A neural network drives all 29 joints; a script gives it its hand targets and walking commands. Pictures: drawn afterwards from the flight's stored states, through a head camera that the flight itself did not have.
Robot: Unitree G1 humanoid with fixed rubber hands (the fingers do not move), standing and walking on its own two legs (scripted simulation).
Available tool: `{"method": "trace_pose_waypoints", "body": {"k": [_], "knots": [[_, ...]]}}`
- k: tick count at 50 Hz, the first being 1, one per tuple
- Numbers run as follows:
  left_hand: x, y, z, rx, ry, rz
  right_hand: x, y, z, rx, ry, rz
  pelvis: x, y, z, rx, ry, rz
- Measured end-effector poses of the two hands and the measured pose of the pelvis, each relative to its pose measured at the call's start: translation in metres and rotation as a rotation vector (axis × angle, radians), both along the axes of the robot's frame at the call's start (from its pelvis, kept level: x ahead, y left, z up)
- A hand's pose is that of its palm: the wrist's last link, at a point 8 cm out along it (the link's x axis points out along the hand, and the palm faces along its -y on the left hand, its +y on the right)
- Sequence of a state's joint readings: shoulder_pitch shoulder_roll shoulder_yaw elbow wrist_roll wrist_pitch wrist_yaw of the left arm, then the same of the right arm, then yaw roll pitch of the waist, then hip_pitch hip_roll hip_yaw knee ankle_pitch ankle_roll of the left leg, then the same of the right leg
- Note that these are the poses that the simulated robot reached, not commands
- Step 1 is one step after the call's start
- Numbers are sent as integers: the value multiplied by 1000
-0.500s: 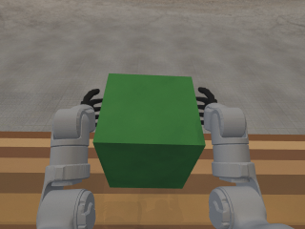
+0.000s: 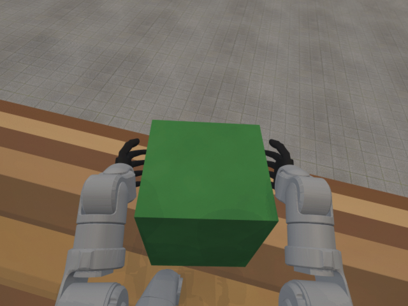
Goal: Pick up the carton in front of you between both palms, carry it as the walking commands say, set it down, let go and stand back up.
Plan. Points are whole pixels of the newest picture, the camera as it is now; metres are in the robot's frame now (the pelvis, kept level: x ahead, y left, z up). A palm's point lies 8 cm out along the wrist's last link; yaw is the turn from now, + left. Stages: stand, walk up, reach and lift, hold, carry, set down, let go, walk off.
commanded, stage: carry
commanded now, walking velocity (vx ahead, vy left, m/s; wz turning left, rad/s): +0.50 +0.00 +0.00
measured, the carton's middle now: (202, 199) +0.33 +0.04 +0.00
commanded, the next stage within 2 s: none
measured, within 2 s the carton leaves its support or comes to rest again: neither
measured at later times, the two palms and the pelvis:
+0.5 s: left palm (170, 109) +0.73 +0.19 -0.14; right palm (255, 122) +0.71 -0.11 -0.12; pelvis +0.38 +0.07 -0.20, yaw +0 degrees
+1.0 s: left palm (179, 84) +1.14 +0.23 -0.34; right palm (236, 95) +1.12 -0.07 -0.35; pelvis +0.79 +0.09 -0.46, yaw +0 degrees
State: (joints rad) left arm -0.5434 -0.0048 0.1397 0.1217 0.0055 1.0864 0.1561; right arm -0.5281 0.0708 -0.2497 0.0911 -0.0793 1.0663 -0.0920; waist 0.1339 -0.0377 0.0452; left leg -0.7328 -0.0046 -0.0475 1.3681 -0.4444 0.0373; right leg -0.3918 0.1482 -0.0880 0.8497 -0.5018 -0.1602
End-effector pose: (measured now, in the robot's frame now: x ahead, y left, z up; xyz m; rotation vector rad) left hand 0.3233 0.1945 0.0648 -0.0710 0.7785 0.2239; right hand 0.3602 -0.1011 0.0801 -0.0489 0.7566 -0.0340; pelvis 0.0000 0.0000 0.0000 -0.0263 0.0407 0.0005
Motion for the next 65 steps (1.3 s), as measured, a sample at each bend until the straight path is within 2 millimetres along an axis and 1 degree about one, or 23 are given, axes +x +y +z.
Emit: {"method": "trace_pose_waypoints", "body": {"k": [3, 6, 8, 10, 12, 14, 19, 22, 26, 28, 31, 33, 35, 39, 42, 45, 48, 51, 53, 57, 61, 63, 65], "knots": [[41, 6, -25, 9, 38, -9, 39, 6, -30, -7, 36, 1, 45, 6, -15, 8, 4, -1], [93, 11, -41, 49, 19, -33, 84, 10, -55, 15, 13, -11, 94, 18, -38, 12, 2, -8], [132, 15, -52, 72, -16, -50, 117, 14, -72, 32, -22, -25, 130, 29, -61, 2, -3, -9], [177, 18, -65, 78, -67, -79, 151, 15, -88, 32, -74, -49, 169, 40, -90, -10, -21, -6], [223, 13, -82, 73, -120, -135, 181, 10, -103, 14, -124, -95, 205, 50, -122, -3, -36, 0], [261, 4, -102, 59, -124, -175, 204, 2, -123, 1, -125, -139, 233, 59, -143, 14, -27, 2], [326, -10, -157, 46, -20, -224, 255, -11, -174, 10, -18, -200, 299, 75, -168, 28, -10, -12], [364, -9, -183, 30, 5, -221, 296, -11, -193, 0, 7, -201, 339, 75, -181, 23, -2, -12], [421, -4, -208, 9, -42, -190, 366, -6, -206, -21, -39, -173, 398, 70, -209, 24, -5, 3], [453, 0, -218, 10, -83, -167, 405, -3, -214, -19, -81, -153, 433, 65, -230, 32, -9, 5], [500, 12, -233, 41, -150, -105, 471, 9, -234, -5, -149, -83, 490, 59, -272, 44, -40, -9], [527, 24, -249, 60, -162, -68, 512, 22, -252, -1, -165, -37, 522, 55, -299, 31, -38, -21], [553, 34, -272, 61, -134, -49, 545, 32, -274, -5, -141, -9, 550, 52, -319, 17, -32, -22], [603, 43, -317, 51, -29, -41, 596, 41, -323, -8, -36, -3, 606, 51, -340, 0, -29, -17], [651, 44, -342, 70, 1, -66, 637, 41, -355, 4, -8, -21, 649, 57, -361, 12, -27, -27], [709, 42, -361, 97, -22, -97, 684, 39, -384, 28, -30, -51, 698, 68, -389, 7, -33, -25], [774, 40, -386, 93, -75, -133, 734, 36, -410, 18, -82, -93, 755, 80, -428, -11, -54, -13], [838, 29, -420, 68, -101, -191, 778, 25, -441, -2, -103, -155, 808, 89, -468, 8, -50, -6], [870, 22, -448, 66, -64, -211, 802, 20, -468, -4, -64, -179, 837, 95, -484, 33, -39, -4], [920, 17, -498, 61, 27, -218, 852, 15, -516, 4, 28, -193, 895, 101, -502, 41, -22, -16], [977, 20, -536, 36, 23, -195, 919, 17, -542, -17, 24, -172, 954, 95, -528, 32, -14, -4], [1009, 21, -551, 23, -10, -176, 958, 18, -552, -26, -9, -157, 989, 89, -546, 38, -16, 1], [1043, 24, -564, 27, -55, -151, 1001, 20, -563, -21, -54, -134, 1027, 83, -570, 44, -24, 0]]}}
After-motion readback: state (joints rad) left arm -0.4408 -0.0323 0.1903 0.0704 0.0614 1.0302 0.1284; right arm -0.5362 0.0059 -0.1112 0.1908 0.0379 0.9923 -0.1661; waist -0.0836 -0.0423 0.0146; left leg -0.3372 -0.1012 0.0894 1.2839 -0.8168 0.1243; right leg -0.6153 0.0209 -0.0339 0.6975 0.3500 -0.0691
